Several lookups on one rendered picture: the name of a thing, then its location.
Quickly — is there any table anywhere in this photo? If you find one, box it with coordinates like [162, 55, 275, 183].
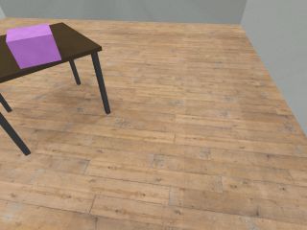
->
[0, 22, 111, 156]

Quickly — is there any carton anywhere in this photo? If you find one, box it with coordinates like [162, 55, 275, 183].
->
[6, 23, 61, 69]

